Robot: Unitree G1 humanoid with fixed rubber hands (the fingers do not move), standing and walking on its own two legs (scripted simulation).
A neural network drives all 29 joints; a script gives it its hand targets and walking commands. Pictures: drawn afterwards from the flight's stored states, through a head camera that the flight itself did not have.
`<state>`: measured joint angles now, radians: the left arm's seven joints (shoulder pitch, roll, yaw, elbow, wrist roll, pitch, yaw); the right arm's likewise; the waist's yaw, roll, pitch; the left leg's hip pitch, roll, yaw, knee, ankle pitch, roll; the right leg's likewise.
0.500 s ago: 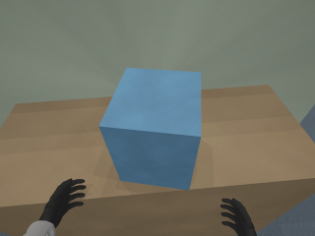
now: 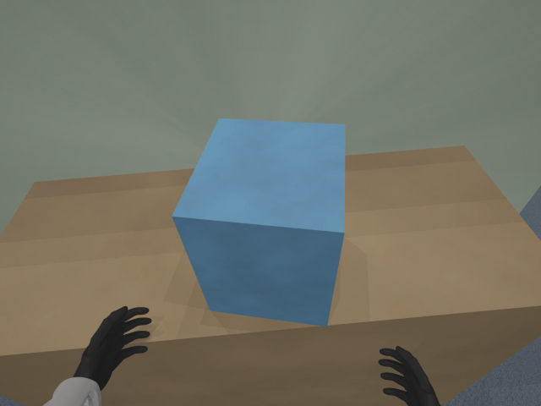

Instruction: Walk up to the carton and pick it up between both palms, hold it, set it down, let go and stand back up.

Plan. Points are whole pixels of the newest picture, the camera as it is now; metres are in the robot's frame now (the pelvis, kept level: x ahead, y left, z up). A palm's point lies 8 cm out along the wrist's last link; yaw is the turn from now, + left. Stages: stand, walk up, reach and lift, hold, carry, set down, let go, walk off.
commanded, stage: let go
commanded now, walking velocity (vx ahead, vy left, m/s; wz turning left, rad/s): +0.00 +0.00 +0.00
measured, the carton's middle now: (273, 223) +0.39 +0.01 +0.07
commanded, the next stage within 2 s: stand in 0.04 s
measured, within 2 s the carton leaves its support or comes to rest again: neither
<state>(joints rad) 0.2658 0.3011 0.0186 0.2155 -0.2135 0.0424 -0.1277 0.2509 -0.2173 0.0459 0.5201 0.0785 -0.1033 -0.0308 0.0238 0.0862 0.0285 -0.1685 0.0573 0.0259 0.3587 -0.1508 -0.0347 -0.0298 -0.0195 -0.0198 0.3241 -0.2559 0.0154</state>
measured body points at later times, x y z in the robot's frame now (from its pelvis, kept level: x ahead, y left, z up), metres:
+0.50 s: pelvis -0.01 -0.01 -0.01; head -0.02 -0.01 +0.44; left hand +0.19 +0.24 +0.00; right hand +0.14 -0.29 -0.09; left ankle +0.03 +0.14 -0.75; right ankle -0.05 -0.13 -0.75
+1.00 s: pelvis -0.01 -0.01 -0.01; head -0.01 -0.02 +0.44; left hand +0.19 +0.24 +0.00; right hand +0.14 -0.29 -0.10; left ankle +0.03 +0.14 -0.75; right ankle -0.05 -0.13 -0.75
